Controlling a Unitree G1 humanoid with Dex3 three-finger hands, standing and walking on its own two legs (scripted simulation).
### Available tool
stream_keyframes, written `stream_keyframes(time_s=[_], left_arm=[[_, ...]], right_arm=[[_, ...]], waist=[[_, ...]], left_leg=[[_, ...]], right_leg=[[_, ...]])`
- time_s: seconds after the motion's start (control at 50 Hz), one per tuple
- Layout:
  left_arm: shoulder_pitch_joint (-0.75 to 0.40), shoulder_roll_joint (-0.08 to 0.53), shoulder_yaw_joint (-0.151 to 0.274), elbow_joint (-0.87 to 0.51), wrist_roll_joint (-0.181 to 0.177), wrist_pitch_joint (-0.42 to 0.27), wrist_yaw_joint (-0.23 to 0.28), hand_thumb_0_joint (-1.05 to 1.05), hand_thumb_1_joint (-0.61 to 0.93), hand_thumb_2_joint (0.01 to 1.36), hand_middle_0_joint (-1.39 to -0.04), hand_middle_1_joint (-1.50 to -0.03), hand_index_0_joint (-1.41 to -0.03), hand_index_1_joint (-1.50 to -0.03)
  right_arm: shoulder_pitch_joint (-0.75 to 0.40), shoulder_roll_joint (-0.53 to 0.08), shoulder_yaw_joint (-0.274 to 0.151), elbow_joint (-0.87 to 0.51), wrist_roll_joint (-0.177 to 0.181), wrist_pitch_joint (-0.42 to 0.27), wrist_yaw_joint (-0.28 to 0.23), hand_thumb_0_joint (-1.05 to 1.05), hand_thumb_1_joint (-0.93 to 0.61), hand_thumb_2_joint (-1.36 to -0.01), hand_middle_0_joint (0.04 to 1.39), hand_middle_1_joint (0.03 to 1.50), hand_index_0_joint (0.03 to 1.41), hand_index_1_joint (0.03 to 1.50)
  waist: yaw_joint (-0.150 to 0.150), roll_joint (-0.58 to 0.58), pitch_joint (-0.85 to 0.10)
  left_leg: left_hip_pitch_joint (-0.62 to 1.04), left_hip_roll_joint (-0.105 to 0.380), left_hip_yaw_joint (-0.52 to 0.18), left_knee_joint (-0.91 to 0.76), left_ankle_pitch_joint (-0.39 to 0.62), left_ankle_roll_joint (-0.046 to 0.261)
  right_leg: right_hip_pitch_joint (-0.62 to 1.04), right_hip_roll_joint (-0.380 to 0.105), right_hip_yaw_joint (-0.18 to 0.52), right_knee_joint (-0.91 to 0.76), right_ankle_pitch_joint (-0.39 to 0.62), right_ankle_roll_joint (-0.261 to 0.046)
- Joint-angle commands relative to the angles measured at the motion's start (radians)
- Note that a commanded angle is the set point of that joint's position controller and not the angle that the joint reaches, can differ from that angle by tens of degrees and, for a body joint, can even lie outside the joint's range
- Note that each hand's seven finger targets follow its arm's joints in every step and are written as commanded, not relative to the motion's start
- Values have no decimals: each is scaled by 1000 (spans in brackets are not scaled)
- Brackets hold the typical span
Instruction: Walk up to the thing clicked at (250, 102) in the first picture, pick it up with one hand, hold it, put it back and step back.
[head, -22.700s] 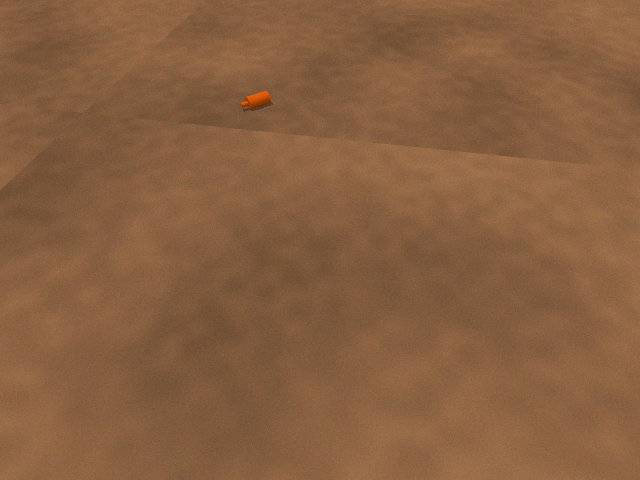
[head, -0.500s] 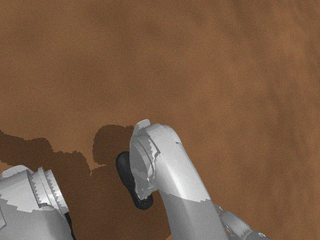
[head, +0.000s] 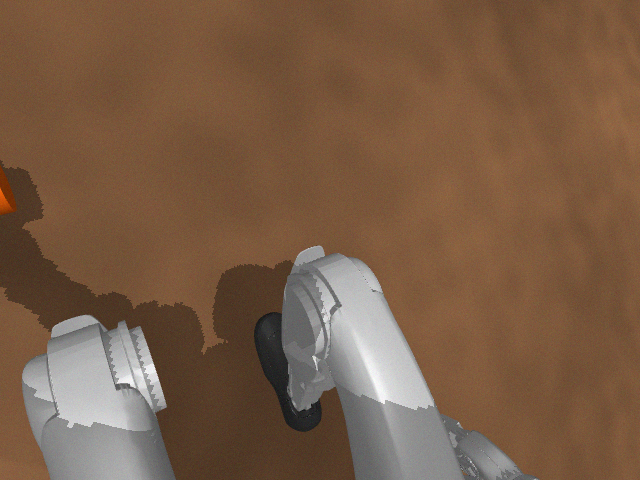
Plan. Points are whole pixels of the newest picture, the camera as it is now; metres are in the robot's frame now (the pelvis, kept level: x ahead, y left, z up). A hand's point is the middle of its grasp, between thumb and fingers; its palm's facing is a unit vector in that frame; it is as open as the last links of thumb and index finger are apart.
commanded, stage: settle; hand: left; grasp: from above
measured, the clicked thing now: out of the picture +0.46 +0.33 -0.27
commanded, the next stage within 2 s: lift in 0.46 s
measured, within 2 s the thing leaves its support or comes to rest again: neither
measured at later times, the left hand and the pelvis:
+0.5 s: hand out of the picture +0.45 +0.31 -0.15, palm faces -0.46 -0.10 -0.88, open 10.1 cm; pelvis +0.00 -0.01 +0.02, yaw +5 degrees
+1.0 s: hand out of the picture +0.41 +0.32 -0.07, palm faces -0.47 -0.12 -0.87, open 10.1 cm; pelvis -0.01 +0.00 +0.08, yaw +8 degrees
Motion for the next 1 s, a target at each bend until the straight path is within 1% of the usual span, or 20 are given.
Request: stream_keyframes(time_s=[0.0, 0.04, 0.1, 0.16, 0.2, 0.26, 0.32, 0.36, 0.42, 0.5, 0.56, 0.58, 0.68, 0.74, 0.78, 0.84, 0.88, 0.9, 0.94, 0.98], left_arm=[[-337, 210, 1, -283, -29, 17, 22, 0, 794, 741, -1121, -626, -1132, -617], [-313, 153, -25, -253, -31, 36, 1, 0, 813, 736, -1145, -610, -1153, -605], [-341, 98, -52, -244, -50, 50, -32, 0, 813, 729, -1145, -605, -1154, -599], [-338, 85, -61, -240, -65, 55, -69, 0, 797, 722, -1147, -589, -1152, -588], [-360, 72, -62, -256, -75, 51, -97, 0, 788, 734, -1153, -573, -1150, -579], [-366, 74, -64, -282, -74, 39, -134, 0, 755, 739, -1143, -557, -1133, -570], [-371, 73, -66, -288, -70, 24, -162, 0, 751, 756, -1142, -568, -1132, -583], [-388, 131, -38, -309, -67, 13, -167, 0, 744, 759, -1143, -558, -1131, -574], [-381, 135, -31, -319, -66, 4, -180, 0, 716, 727, -1110, -544, -1102, -556], [-391, 140, -22, -369, -54, -6, -182, 0, 711, 757, -1095, -560, -1085, -573], [-377, 113, -30, -341, -58, -2, -183, 0, 706, 734, -1069, -536, -1066, -530], [-373, 129, -24, -349, -54, 0, -187, 0, 732, 705, -1126, -581, -1125, -583], [-345, 122, -15, -430, -99, 24, -229, 0, 800, 714, -1129, -605, -1140, -593], [-309, 93, -37, -447, -111, 33, -263, 0, 803, 722, -1137, -590, -1145, -581], [-292, 114, -25, -496, -115, 33, -275, 0, 803, 718, -1131, -594, -1142, -583], [-241, 50, -49, -524, -132, 35, -295, 0, 806, 702, -1132, -575, -1143, -563], [-266, 71, -41, -619, -146, 33, -307, 0, 785, 701, -1117, -582, -1129, -570], [-213, 85, -24, -606, -147, 38, -309, 0, 785, 717, -1120, -579, -1129, -570], [-216, 25, -51, -683, -176, 40, -318, 0, 785, 734, -1118, -594, -1127, -585], [-147, 9, -57, -650, -175, 51, -328, 0, 790, 745, -1125, -591, -1131, -585]], right_arm=[[193, -290, -141, 29, 31, 12, -5, 0, -898, -900, 200, 299, 199, 299], [193, -272, -156, 44, 42, 27, -3, 0, -899, -900, 200, 299, 199, 299], [198, -253, -160, 54, 50, 46, -9, 0, -897, -900, 200, 300, 199, 300], [198, -242, -169, 52, 60, 63, -20, 0, -901, -901, 200, 300, 199, 300], [214, -245, -175, 52, 62, 73, -30, 0, -900, -901, 200, 300, 199, 300], [212, -242, -183, 41, 69, 91, -47, 0, -904, -903, 200, 300, 199, 300], [216, -227, -186, 23, 70, 104, -61, 0, -902, -902, 200, 300, 199, 300], [210, -219, -187, 13, 72, 119, -75, 0, -901, -902, 200, 300, 199, 300], [209, -216, -190, 12, 70, 130, -93, 0, -897, -900, 200, 300, 199, 300], [225, -210, -198, 9, 77, 145, -107, 0, -895, -898, 200, 300, 200, 300], [236, -212, -207, 14, 86, 154, -120, 0, -879, -891, 201, 299, 200, 299], [236, -213, -210, 11, 88, 157, -124, 0, -923, -910, 199, 300, 199, 300], [243, -205, -238, 4, 108, 172, -131, 0, -909, -905, 200, 300, 200, 300], [247, -186, -241, 9, 119, 187, -139, 0, -906, -903, 200, 300, 200, 300], [238, -182, -253, 6, 127, 197, -148, 0, -906, -903, 200, 300, 200, 300], [239, -182, -269, 1, 137, 202, -158, 0, -905, -902, 200, 300, 200, 300], [236, -175, -276, -8, 146, 206, -165, 0, -903, -902, 200, 300, 200, 300], [236, -182, -283, -12, 150, 207, -168, 0, -904, -902, 200, 300, 200, 300], [223, -166, -285, -26, 156, 208, -172, 0, -902, -902, 200, 300, 200, 300], [225, -168, -288, -22, 164, 210, -180, 0, -900, -901, 200, 300, 200, 300]], waist=[[18, 687, -842], [30, 642, -834], [16, 581, -797], [31, 507, -819], [20, 478, -806], [38, 470, -839], [29, 447, -831], [48, 425, -881], [58, 428, -850], [71, 466, -940], [64, 447, -887], [73, 458, -886], [116, 489, -980], [116, 462, -962], [137, 449, -992], [134, 418, -933], [146, 427, -994], [158, 416, -983], [154, 418, -987], [156, 400, -946]], left_leg=[[642, 27, 110, -308, 328, -4], [615, 24, 115, -318, 310, 3], [559, 16, 130, -324, 285, 16], [523, 9, 139, -333, 256, 26], [512, 3, 145, -337, 256, 26], [540, -2, 147, -345, 270, 22], [530, -4, 158, -351, 260, 25], [500, -9, 172, -347, 237, 32], [496, -13, 182, -359, 215, 30], [573, -8, 177, -377, 278, 24], [552, -14, 179, -389, 258, 27], [558, -14, 176, -403, 239, 26], [635, -13, 188, -457, 261, 26], [633, -11, 191, -483, 243, 32], [633, -15, 203, -491, 239, 36], [662, -16, 189, -530, 208, 33], [706, -12, 188, -559, 211, 35], [714, -17, 180, -576, 200, 34], [745, -11, 173, -614, 186, 34], [771, -9, 155, -653, 172, 32]], right_leg=[[351, 26, -70, -166, 286, -95], [328, 25, -64, -165, 276, -94], [326, 26, -53, -191, 263, -90], [355, 20, -38, -207, 243, -87], [361, 13, -34, -219, 239, -85], [371, 8, -26, -230, 238, -91], [398, 8, -18, -244, 222, -89], [450, 10, 1, -258, 201, -86], [428, 5, 5, -278, 167, -91], [456, 2, 5, -264, 227, -91], [418, -4, 5, -284, 212, -93], [402, -3, 2, -287, 187, -97], [450, -12, 19, -307, 211, -95], [465, -9, 26, -333, 198, -92], [500, -9, 40, -352, 192, -92], [458, -16, 41, -386, 160, -95], [497, -15, 47, -403, 168, -92], [501, -21, 50, -413, 157, -92], [507, -21, 51, -436, 155, -88], [503, -24, 52, -458, 148, -85]])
